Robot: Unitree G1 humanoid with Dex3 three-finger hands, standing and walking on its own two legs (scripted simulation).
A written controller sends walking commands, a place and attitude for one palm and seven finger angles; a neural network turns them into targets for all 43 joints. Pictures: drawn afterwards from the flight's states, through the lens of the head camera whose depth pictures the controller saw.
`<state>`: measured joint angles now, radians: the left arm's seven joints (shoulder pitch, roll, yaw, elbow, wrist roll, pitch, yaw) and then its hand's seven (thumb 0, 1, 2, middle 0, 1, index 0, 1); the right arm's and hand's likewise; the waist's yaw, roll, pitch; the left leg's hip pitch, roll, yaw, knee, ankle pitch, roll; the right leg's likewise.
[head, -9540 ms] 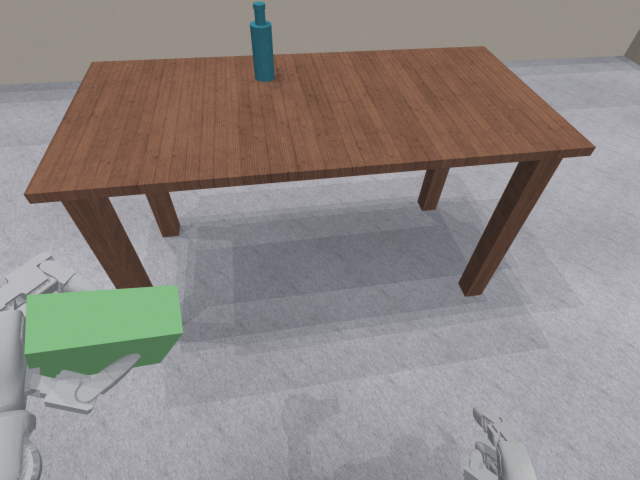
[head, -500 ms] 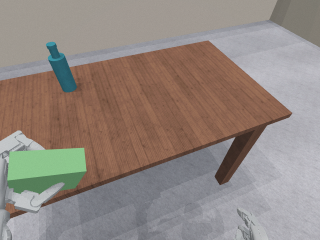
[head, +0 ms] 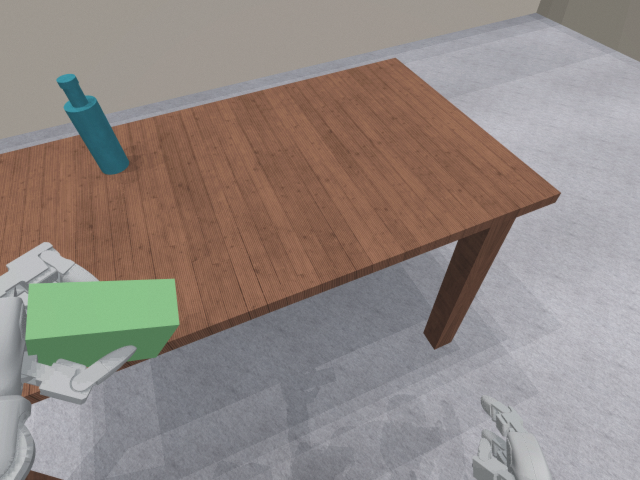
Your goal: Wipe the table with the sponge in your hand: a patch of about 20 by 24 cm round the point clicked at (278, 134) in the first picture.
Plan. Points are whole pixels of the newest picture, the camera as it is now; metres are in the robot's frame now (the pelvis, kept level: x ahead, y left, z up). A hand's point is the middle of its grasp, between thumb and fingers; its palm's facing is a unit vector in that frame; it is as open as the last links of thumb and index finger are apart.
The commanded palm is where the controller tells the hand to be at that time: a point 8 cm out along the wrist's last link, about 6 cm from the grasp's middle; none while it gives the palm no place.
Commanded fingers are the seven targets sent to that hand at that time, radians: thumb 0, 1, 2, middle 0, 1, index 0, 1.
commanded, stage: come to a stop and stand still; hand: left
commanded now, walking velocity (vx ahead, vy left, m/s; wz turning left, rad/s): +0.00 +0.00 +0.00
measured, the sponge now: (124, 324) +0.23 +0.21 +0.13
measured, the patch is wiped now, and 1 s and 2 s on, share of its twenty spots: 0.00 0.00 0.00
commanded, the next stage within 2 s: look again from close up in 1.02 s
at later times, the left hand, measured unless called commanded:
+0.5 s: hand (132, 400) +0.16 +0.17 +0.15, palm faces +0.45 -0.75 -0.48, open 9.3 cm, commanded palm +0.10 +0.19 +0.19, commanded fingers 0.00 0.10 1.30 -1.20 -1.60 -1.20 -1.60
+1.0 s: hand (125, 433) +0.13 +0.17 +0.14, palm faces +0.50 -0.75 -0.42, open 9.3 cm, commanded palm +0.08 +0.18 +0.19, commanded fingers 0.00 0.10 1.30 -1.20 -1.60 -1.20 -1.60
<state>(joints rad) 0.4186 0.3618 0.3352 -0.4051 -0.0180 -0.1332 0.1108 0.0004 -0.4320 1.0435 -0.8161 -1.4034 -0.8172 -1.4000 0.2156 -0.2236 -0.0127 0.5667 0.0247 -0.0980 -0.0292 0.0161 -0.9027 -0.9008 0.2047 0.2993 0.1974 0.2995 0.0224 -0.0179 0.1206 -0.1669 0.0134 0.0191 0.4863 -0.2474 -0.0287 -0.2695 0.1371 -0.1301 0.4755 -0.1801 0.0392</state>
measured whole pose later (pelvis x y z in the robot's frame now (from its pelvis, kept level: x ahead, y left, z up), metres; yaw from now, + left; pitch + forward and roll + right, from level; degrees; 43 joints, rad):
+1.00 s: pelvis -0.05 -0.12 +0.01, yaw +7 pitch +0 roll +1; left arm 0.48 0.35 0.40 -0.44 -0.05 -0.13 0.12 0.00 -0.43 1.04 -0.82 -1.40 -0.82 -1.40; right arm 0.22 -0.18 0.02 0.60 0.03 -0.05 -0.02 0.02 -0.90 -0.90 0.21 0.30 0.20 0.30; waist 0.02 -0.04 0.08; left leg -0.33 0.00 -0.01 0.79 -0.38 0.02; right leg -0.31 0.03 -0.06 0.53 -0.23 -0.08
